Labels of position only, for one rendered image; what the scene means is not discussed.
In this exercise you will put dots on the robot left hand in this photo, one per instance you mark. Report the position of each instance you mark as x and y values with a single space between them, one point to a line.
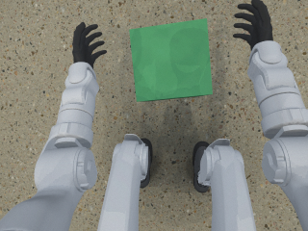
82 50

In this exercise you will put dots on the right robot foot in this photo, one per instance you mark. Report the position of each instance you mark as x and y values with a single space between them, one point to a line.
197 154

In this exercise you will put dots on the carton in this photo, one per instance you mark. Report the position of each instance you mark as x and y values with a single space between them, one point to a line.
171 61

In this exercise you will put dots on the left robot upper arm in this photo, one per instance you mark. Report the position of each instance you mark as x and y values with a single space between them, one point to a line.
62 176

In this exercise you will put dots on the right robot upper arm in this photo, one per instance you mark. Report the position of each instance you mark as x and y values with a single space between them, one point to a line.
285 163

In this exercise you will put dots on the left robot shin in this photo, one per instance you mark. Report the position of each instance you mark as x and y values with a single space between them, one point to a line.
128 137

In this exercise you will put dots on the robot right hand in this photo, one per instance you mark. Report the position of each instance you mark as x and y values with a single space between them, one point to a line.
261 29

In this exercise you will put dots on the robot left forearm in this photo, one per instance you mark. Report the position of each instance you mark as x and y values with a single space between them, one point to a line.
76 113

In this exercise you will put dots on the robot right forearm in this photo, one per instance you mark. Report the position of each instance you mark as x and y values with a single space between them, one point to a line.
283 112

